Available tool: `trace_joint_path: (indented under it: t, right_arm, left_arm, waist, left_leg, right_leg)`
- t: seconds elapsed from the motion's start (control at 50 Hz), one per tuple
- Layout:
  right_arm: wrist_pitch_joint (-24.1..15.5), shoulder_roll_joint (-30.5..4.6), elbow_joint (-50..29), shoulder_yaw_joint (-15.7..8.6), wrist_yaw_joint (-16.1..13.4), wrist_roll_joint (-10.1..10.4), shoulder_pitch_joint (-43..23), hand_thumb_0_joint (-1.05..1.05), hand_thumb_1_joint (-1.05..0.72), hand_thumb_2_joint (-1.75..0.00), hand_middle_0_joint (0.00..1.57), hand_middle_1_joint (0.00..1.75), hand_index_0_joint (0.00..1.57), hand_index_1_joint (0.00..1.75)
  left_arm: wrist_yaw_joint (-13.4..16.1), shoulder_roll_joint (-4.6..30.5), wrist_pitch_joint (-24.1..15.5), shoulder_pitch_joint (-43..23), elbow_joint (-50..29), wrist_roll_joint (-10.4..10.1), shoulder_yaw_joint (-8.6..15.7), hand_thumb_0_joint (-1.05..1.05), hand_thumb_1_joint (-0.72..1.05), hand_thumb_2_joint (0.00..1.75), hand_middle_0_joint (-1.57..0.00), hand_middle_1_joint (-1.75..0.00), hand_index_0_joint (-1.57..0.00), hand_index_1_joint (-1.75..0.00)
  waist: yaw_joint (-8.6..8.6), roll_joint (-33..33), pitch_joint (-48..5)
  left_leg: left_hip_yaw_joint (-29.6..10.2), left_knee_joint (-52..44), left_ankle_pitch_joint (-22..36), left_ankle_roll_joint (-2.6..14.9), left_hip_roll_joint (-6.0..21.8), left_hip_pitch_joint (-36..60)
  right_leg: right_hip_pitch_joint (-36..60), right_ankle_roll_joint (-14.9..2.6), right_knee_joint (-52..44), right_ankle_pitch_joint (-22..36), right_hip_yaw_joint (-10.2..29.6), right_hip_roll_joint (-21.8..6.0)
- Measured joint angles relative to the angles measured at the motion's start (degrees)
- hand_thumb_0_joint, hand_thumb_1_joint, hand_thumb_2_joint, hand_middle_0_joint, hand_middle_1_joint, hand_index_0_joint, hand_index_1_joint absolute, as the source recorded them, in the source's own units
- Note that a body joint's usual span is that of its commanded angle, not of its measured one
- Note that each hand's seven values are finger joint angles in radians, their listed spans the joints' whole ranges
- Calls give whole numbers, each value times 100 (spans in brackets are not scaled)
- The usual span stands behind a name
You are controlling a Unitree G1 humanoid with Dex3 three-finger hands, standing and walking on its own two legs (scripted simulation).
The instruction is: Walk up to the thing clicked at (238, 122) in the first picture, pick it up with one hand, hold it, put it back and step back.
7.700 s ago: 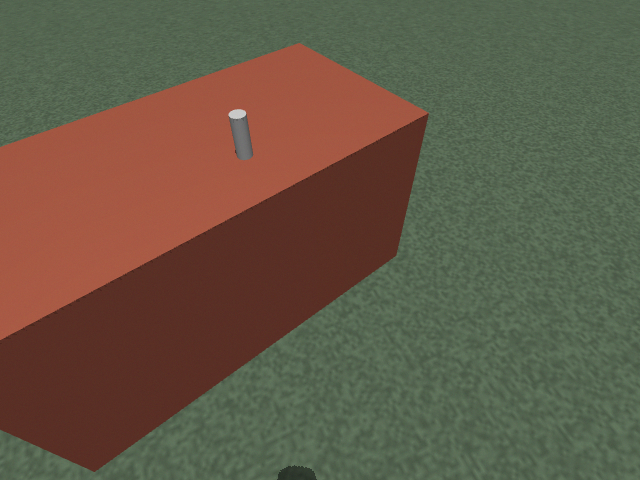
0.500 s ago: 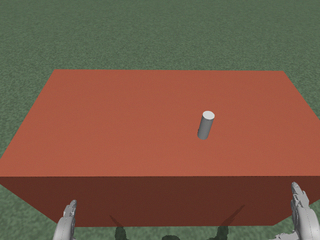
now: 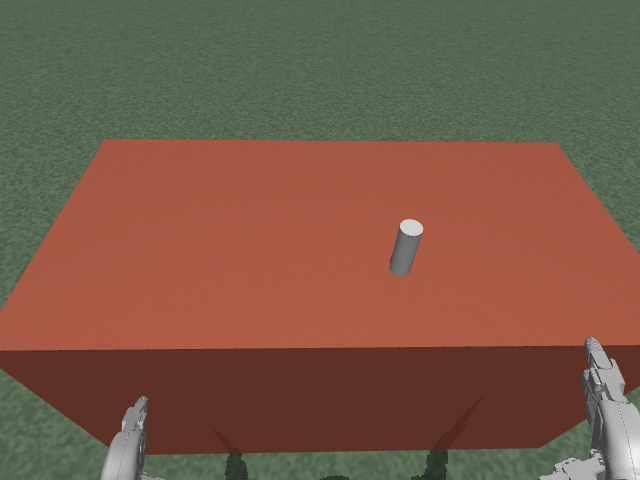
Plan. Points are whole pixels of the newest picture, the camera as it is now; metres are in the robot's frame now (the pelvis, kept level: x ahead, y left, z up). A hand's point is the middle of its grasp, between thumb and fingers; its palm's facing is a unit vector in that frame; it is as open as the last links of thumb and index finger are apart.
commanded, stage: rise first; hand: right
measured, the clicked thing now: (405, 249) +0.52 -0.14 -0.07
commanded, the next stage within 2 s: go down in 0.04 s
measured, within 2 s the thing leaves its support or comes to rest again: neither
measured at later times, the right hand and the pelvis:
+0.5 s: hand (560, 374) +0.23 -0.26 +0.04, palm faces +0.22 +0.95 -0.21, open 17.7 cm; pelvis -0.02 +0.01 -0.01, yaw -1 degrees
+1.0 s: hand (556, 315) +0.31 -0.28 +0.04, palm faces +0.04 +1.00 -0.02, open 17.6 cm; pelvis +0.00 -0.01 -0.02, yaw +1 degrees
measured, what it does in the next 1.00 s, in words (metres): stands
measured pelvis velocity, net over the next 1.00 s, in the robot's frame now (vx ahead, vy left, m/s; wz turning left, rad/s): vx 0.00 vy -0.01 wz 0.01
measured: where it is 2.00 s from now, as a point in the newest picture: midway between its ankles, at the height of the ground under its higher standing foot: outside the picture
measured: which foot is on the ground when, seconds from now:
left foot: down 0.00-1.00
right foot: down 0.00-1.00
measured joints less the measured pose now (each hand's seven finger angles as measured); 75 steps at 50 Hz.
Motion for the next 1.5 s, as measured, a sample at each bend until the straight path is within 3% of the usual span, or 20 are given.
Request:
trace_joint_path:
  t: [0.22,0.3,0.38,0.46,0.58,0.7,0.82,0.98,1.12,1.34,1.5]
  right_arm:
    - [-238,47,-228,-65,78,-18,121,-2,57,-4,5,6,6,6]
    - [-412,134,-73,-229,191,37,36,-2,58,-3,5,6,6,5]
    - [-582,92,411,-468,381,194,-486,-2,59,-2,5,6,6,5]
    - [-714,-124,1014,-720,806,456,-1288,-2,60,-2,5,6,6,5]
    - [-741,-573,2227,-1011,1675,879,-2517,-2,60,-1,5,6,6,5]
    - [-770,-941,3259,-1283,2382,1259,-3305,-2,61,0,5,5,6,5]
    - [-907,-1106,3698,-1431,2825,1422,-3655,-2,61,0,5,5,6,4]
    - [-977,-1068,3730,-1442,2994,1452,-3629,-2,57,0,6,5,6,4]
    - [-968,-1148,3754,-1476,3140,1525,-3695,-2,53,-1,7,5,7,4]
    - [-949,-1583,4423,-1682,3574,1607,-4411,-2,50,-1,8,4,7,3]
    - [-879,-1917,4949,-1887,3567,1512,-4928,-2,51,-1,7,4,7,3]
  left_arm:
    - [-71,-37,-68,-85,191,67,67,-1,-53,7,-6,-7,-6,-7]
    - [-99,-2,-83,-270,493,142,186,-1,-52,5,-6,-6,-6,-6]
    - [-23,83,-85,-430,708,119,221,-1,-52,4,-6,-5,-5,-6]
    - [128,98,-135,-596,857,56,-27,-1,-52,4,-6,-5,-5,-5]
    - [271,-60,-208,-648,818,-7,-355,-1,-52,3,-6,-4,-5,-5]
    - [353,-58,-281,-370,542,-52,-412,-1,-52,3,-6,-4,-5,-5]
    - [437,100,-306,-307,608,-67,-437,-1,-53,3,-6,-4,-5,-5]
    - [555,61,-347,-278,415,-45,-557,-1,-53,4,-6,-5,-5,-5]
    - [587,29,-446,-290,384,-59,-505,-1,-53,4,-6,-5,-5,-5]
    - [632,93,-504,-257,182,-89,-644,-1,-53,4,-6,-5,-5,-6]
    - [562,154,-501,-67,-175,-56,-716,-1,-52,5,-6,-5,-5,-6]
  waist:
    - [27,-26,-21]
    - [78,-29,-86]
    - [97,2,-107]
    - [137,89,-110]
    - [293,190,-236]
    - [410,233,-354]
    - [416,255,-389]
    - [387,288,-529]
    - [377,309,-623]
    - [540,336,-663]
    - [653,341,-755]
  left_leg:
    - [16,67,7,10,-8,-95]
    - [29,218,-46,10,-4,-253]
    - [59,389,-98,16,0,-421]
    - [80,510,-117,25,-19,-580]
    - [53,632,-127,20,-19,-844]
    - [-18,755,-166,-3,-7,-1115]
    - [-88,990,-261,-35,-24,-1449]
    - [-74,1065,-351,-52,-38,-1553]
    - [-9,1153,-447,-49,-34,-1598]
    - [20,1519,-592,-39,-39,-2033]
    - [-14,1796,-681,-32,-82,-2448]
  right_leg:
    - [-102,9,67,13,19,-8]
    - [-272,9,230,-42,37,-3]
    - [-456,16,407,-85,74,2]
    - [-636,25,559,-113,102,-16]
    - [-895,29,692,-139,83,-15]
    - [-1153,-3,841,-216,16,-1]
    - [-1500,-37,1165,-382,-45,-16]
    - [-1650,-50,1332,-519,-29,-31]
    - [-1737,-45,1455,-612,37,-28]
    - [-2172,-32,1793,-732,81,-30]
    - [-2585,-25,2109,-859,59,-71]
